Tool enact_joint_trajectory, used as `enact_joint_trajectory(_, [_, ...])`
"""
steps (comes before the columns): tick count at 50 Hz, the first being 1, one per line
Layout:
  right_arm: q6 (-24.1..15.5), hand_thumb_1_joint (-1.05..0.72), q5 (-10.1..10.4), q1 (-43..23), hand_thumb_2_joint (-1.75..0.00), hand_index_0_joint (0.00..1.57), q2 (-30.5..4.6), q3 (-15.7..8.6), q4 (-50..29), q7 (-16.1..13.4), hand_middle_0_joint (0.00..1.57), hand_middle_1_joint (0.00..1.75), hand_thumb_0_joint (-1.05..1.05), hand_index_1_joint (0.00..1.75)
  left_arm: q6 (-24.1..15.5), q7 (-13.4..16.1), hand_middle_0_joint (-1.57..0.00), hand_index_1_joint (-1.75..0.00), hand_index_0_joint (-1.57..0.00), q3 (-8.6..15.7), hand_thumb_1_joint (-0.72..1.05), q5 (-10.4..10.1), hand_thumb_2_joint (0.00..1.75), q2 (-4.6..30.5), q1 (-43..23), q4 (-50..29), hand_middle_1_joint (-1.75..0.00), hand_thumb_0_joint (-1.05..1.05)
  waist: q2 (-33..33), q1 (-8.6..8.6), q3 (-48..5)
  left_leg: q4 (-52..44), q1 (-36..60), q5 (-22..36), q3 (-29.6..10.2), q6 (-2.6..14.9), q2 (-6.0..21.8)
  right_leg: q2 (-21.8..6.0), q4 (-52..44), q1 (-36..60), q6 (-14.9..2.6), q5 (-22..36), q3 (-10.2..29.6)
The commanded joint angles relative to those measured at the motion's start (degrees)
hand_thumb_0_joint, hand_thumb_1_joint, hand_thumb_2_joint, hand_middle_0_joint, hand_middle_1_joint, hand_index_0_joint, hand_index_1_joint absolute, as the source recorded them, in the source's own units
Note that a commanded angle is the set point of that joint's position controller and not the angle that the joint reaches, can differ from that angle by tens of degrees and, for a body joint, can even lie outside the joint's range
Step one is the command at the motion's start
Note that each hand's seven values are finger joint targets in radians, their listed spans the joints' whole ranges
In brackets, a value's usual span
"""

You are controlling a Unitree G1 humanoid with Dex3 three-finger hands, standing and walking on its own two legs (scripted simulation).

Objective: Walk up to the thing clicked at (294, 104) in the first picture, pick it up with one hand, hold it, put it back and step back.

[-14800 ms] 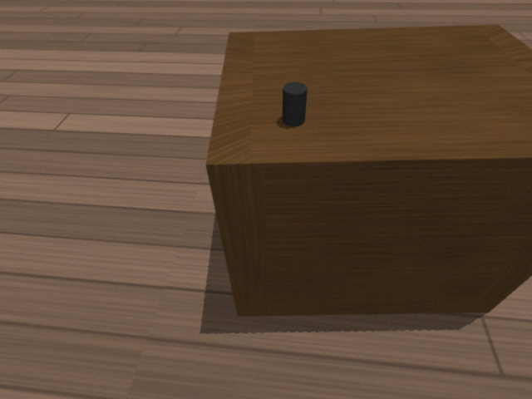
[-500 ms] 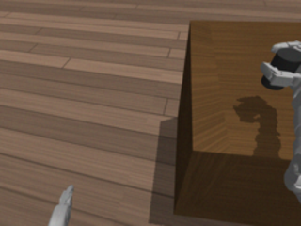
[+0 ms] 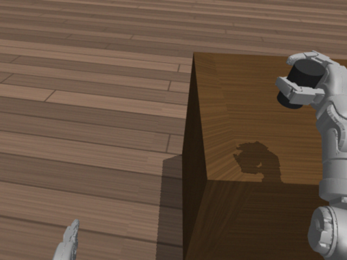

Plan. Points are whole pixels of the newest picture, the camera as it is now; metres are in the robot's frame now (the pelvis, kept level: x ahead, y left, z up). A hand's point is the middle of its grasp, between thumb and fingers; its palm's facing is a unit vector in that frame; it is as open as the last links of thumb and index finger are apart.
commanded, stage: lift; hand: right
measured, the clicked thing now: (299, 85) +0.41 -0.22 +0.25
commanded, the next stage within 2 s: hold in 0.66 s
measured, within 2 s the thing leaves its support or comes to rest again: neither
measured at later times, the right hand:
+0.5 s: hand (314, 85) +0.33 -0.19 +0.30, palm faces +0.20 +0.98 +0.00, open 7.5 cm
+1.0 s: hand (316, 79) +0.32 -0.18 +0.32, palm faces +0.18 +0.98 +0.01, open 7.5 cm
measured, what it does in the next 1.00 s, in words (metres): stands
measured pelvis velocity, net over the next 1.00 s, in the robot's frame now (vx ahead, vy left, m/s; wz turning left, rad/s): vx -0.03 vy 0.00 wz -0.03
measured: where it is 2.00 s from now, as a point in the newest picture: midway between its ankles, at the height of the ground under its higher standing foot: outside the picture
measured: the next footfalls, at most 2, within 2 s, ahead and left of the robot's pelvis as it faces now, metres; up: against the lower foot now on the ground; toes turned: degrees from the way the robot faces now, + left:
none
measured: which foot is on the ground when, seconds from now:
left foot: down 0.00-1.00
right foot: down 0.00-1.00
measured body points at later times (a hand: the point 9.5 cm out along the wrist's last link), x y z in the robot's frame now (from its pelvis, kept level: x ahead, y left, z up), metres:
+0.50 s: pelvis -0.03 +0.01 +0.00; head -0.07 +0.04 +0.45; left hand +0.15 +0.25 -0.07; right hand +0.32 -0.25 +0.30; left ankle -0.02 +0.14 -0.73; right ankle +0.00 -0.13 -0.73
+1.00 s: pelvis -0.03 +0.00 +0.00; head -0.08 +0.05 +0.45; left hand +0.15 +0.25 -0.06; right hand +0.30 -0.23 +0.32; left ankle -0.02 +0.14 -0.73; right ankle +0.00 -0.13 -0.73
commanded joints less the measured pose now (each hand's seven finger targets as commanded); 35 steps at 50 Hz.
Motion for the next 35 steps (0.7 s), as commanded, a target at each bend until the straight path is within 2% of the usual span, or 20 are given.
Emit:
enact_joint_trajectory(1, [1.40,-0.46,1.09,-26.17,-1.30,1.36,-13.03,-2.35,-19.98,-0.40,1.34,1.42,0.00,1.42,-2.76,-0.04,-0.05,-0.05,-0.05,3.00,-0.56,-0.18,0.06,6.57,-5.64,-9.73,-0.05,0.00,2.87,0.14,-15.11,-4.41,3.31,19.84,3.77,1.03,-2.18,1.17,-2.69,11.54,-1.94,19.02,-1.73])
enact_joint_trajectory(2, [2.39,-0.47,1.08,-26.00,-1.31,1.37,-13.71,-2.88,-21.05,-0.77,1.35,1.43,0.00,1.43,-2.73,0.14,-0.05,-0.05,-0.05,4.29,-0.56,-0.25,0.06,7.54,-5.70,-9.23,-0.05,0.00,3.14,0.19,-14.28,-4.72,3.75,19.60,3.65,0.84,-1.90,1.51,-2.86,11.01,-1.95,17.94,-1.95])
enact_joint_trajectory(5, [4.64,-0.44,1.28,-26.66,-1.31,1.36,-15.27,-4.65,-24.92,-1.60,1.35,1.43,0.00,1.43,-2.69,-0.01,-0.05,-0.04,-0.05,2.86,-0.55,-0.27,0.05,6.30,-6.45,-8.33,-0.05,0.00,2.01,-0.42,-13.92,-5.59,4.00,17.04,3.43,0.99,-1.64,1.92,-3.60,10.87,-2.05,15.20,-2.06])
enact_joint_trajectory(6, [5.28,-0.46,1.22,-26.22,-1.30,1.36,-13.16,-2.95,-25.54,-1.76,1.35,1.42,0.00,1.42,-2.89,0.02,-0.05,-0.05,-0.05,2.56,-0.55,-0.17,0.05,6.21,-7.32,-9.28,-0.05,0.00,2.49,-0.24,-14.04,-5.62,4.21,16.87,3.63,1.07,-1.81,1.80,-3.84,11.18,-2.07,15.17,-1.79])
enact_joint_trajectory(8, [7.26,-0.47,1.32,-23.60,-1.31,1.38,-12.07,-2.56,-24.56,-2.02,1.36,1.43,0.00,1.43,-2.90,0.03,-0.05,-0.05,-0.05,3.17,-0.55,-0.31,0.05,6.64,-7.47,-7.81,-0.05,0.00,3.92,-0.34,-11.95,-5.90,3.64,16.22,3.82,0.97,-1.84,1.80,-4.17,10.77,-2.04,14.66,-1.76])
enact_joint_trajectory(11, [8.97,-0.47,1.42,-24.02,-1.32,1.39,-12.33,-2.75,-27.25,-2.13,1.37,1.44,0.00,1.44,-3.37,-0.23,-0.04,-0.04,-0.05,2.07,-0.55,-0.23,0.05,6.13,-9.07,-7.93,-0.05,0.00,2.46,-0.74,-10.81,-6.68,3.26,12.38,3.96,1.27,-1.95,1.79,-5.32,10.50,-1.94,11.44,-1.50])
enact_joint_trajectory(12, [9.76,-0.47,1.30,-24.30,-1.32,1.39,-11.48,-1.85,-27.61,-2.06,1.37,1.45,0.00,1.45,-3.57,-0.25,-0.04,-0.04,-0.05,3.05,-0.55,-0.15,0.05,6.75,-9.06,-7.09,-0.05,0.00,2.22,-0.35,-11.13,-7.01,3.05,11.95,3.85,1.32,-1.92,1.81,-5.68,10.89,-1.91,10.93,-1.49])
enact_joint_trajectory(13, [10.42,-0.47,1.55,-24.06,-1.33,1.40,-10.83,-1.38,-27.37,-1.96,1.38,1.46,0.00,1.46,-3.66,-0.33,-0.04,-0.04,-0.05,1.67,-0.54,-0.23,0.04,5.47,-8.83,-6.23,-0.05,0.00,2.03,-0.14,-9.78,-7.39,2.53,11.31,3.89,1.23,-1.85,1.93,-5.79,10.58,-2.09,10.07,-1.45])
enact_joint_trajectory(14, [11.43,-0.48,1.69,-22.79,-1.33,1.39,-10.66,-1.61,-26.75,-2.01,1.38,1.45,0.00,1.45,-3.91,-0.35,-0.05,-0.04,-0.05,1.86,-0.55,-0.37,0.05,5.70,-9.86,-5.90,-0.05,0.00,2.49,-0.45,-8.74,-7.50,2.54,10.99,3.84,1.13,-1.65,2.12,-5.84,9.86,-2.04,9.78,-1.48])
enact_joint_trajectory(15, [12.20,-0.46,1.76,-22.36,-1.32,1.39,-10.93,-1.91,-26.15,-2.00,1.37,1.45,0.00,1.45,-4.10,-0.17,-0.04,-0.04,-0.05,3.15,-0.55,-0.32,0.05,6.76,-9.66,-5.43,-0.04,0.00,3.58,0.27,-9.14,-7.77,2.23,10.50,3.89,0.96,-1.59,2.21,-6.00,10.27,-2.24,9.11,-1.41])
enact_joint_trajectory(21, [14.30,-0.52,2.38,-22.70,-1.32,1.40,-11.58,-2.97,-30.73,-2.56,1.39,1.45,0.00,1.45,-5.50,-0.54,-0.04,-0.04,-0.05,1.33,-0.55,-0.31,0.04,5.58,-11.87,-5.30,-0.04,0.00,4.16,-0.74,-8.24,-8.75,2.61,6.65,4.16,1.04,-1.55,2.44,-6.96,9.53,-2.24,6.01,-1.09])
enact_joint_trajectory(22, [14.46,-0.54,2.65,-23.62,-1.32,1.42,-12.91,-4.06,-32.14,-2.72,1.41,1.45,0.00,1.45,-5.74,-0.25,-0.04,-0.04,-0.05,2.71,-0.55,-0.31,0.04,6.85,-11.55,-5.07,-0.04,0.00,5.17,-0.74,-9.13,-9.00,2.85,5.79,4.14,0.97,-1.59,2.37,-7.03,9.87,-2.38,5.24,-1.00])
enact_joint_trajectory(23, [14.91,-0.54,2.63,-22.81,-1.33,1.43,-11.97,-3.51,-31.87,-2.81,1.42,1.47,0.00,1.47,-6.01,-0.38,-0.04,-0.04,-0.05,1.69,-0.55,-0.36,0.04,5.79,-12.44,-4.63,-0.04,0.00,3.76,-0.89,-8.08,-9.16,2.04,4.23,4.10,1.11,-1.60,2.39,-7.41,9.57,-2.27,4.02,-1.06])
enact_joint_trajectory(26, [15.87,-0.54,2.61,-22.37,-1.33,1.42,-11.14,-3.02,-32.14,-3.04,1.41,1.47,0.00,1.47,-6.55,-0.28,-0.04,-0.04,-0.05,2.07,-0.54,-0.30,0.04,6.12,-11.95,-3.86,-0.04,0.00,4.01,-0.20,-9.24,-9.02,1.97,4.81,3.87,1.09,-1.58,2.43,-7.31,10.54,-2.27,4.46,-1.00])
enact_joint_trajectory(27, [16.01,-0.54,2.78,-24.21,-1.33,1.42,-11.84,-2.97,-35.35,-3.21,1.41,1.47,0.00,1.47,-6.76,-0.11,-0.04,-0.04,-0.05,3.08,-0.54,-0.22,0.04,7.35,-12.10,-4.18,-0.04,0.00,3.74,-0.49,-9.54,-9.11,2.29,4.52,4.15,1.15,-1.65,2.45,-7.37,10.58,-2.31,4.19,-0.84])
enact_joint_trajectory(31, [18.03,-0.56,2.78,-22.45,-1.32,1.42,-9.95,-2.01,-33.77,-3.25,1.41,1.46,0.00,1.46,-7.34,-0.20,-0.04,-0.04,-0.05,1.69,-0.54,-0.43,0.04,6.05,-13.17,-3.23,-0.04,0.00,1.83,-0.68,-8.92,-8.69,2.03,6.11,4.43,1.44,-1.78,2.22,-7.54,11.57,-2.01,5.84,-0.52])
enact_joint_trajectory(32, [18.55,-0.54,2.88,-23.32,-1.33,1.43,-10.14,-2.26,-34.01,-3.42,1.42,1.47,0.00,1.47,-7.54,0.00,-0.04,-0.04,-0.05,3.27,-0.54,-0.35,0.03,7.63,-12.30,-3.01,-0.04,0.00,2.74,0.10,-9.43,-8.63,1.68,6.58,4.63,1.49,-2.06,1.84,-7.65,12.30,-2.00,6.11,-0.29])
enact_joint_trajectory(33, [18.98,-0.56,2.69,-23.20,-1.34,1.43,-9.54,-1.45,-34.50,-3.45,1.42,1.47,0.00,1.47,-7.65,-0.17,-0.04,-0.04,-0.05,1.72,-0.54,-0.28,0.04,6.31,-13.03,-2.75,-0.04,0.00,1.24,-0.40,-8.68,-8.73,1.97,6.79,4.50,1.55,-1.82,2.22,-7.64,11.69,-1.83,6.52,-0.48])
enact_joint_trajectory(34, [19.24,-0.56,2.90,-23.22,-1.34,1.43,-10.41,-2.46,-34.40,-3.52,1.42,1.48,0.00,1.48,-7.67,-0.12,-0.04,-0.04,-0.05,2.63,-0.54,-0.28,0.04,7.09,-12.35,-2.31,-0.04,0.00,2.30,-0.37,-9.03,-9.00,1.96,6.15,4.71,1.52,-1.96,2.04,-7.80,11.81,-1.91,5.79,-0.39])
enact_joint_trajectory(35, [19.51,-0.55,2.71,-23.46,-1.34,1.43,-10.21,-1.93,-34.64,-3.49,1.41,1.47,0.00,1.47,-7.90,-0.18,-0.04,-0.04,-0.05,1.38,-0.54,-0.33,0.04,6.17,-13.01,-2.96,-0.05,0.00,2.13,-0.83,-8.20,-8.95,2.28,6.04,4.82,1.61,-2.02,1.97,-8.08,11.38,-1.81,5.98,-0.20])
